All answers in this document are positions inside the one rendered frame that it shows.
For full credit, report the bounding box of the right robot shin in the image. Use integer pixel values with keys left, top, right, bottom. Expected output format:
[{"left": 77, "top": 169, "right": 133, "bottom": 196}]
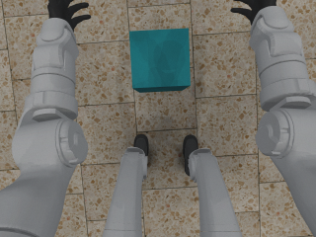
[{"left": 188, "top": 148, "right": 218, "bottom": 171}]

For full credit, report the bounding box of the robot left thigh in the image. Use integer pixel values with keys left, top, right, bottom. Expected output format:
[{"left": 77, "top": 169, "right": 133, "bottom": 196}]
[{"left": 102, "top": 152, "right": 148, "bottom": 237}]

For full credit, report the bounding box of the left robot forearm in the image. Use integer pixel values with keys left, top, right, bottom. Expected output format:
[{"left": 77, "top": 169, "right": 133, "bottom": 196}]
[{"left": 11, "top": 18, "right": 79, "bottom": 165}]

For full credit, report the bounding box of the robot right upper arm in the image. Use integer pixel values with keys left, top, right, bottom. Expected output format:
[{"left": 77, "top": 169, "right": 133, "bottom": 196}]
[{"left": 255, "top": 108, "right": 316, "bottom": 237}]

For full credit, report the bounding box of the right robot hand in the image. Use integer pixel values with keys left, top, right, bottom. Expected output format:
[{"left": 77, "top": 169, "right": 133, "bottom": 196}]
[{"left": 230, "top": 0, "right": 277, "bottom": 26}]

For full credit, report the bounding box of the carton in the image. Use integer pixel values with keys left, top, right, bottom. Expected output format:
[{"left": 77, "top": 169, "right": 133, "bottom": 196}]
[{"left": 129, "top": 28, "right": 191, "bottom": 93}]

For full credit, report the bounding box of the left robot hand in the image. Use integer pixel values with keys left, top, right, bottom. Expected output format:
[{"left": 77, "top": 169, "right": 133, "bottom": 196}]
[{"left": 47, "top": 0, "right": 91, "bottom": 33}]

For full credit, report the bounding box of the right robot forearm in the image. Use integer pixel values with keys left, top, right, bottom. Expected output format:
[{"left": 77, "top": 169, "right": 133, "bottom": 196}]
[{"left": 249, "top": 6, "right": 316, "bottom": 112}]

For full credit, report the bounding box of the robot left upper arm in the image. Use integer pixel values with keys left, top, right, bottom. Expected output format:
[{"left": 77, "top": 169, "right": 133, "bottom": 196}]
[{"left": 0, "top": 118, "right": 89, "bottom": 237}]

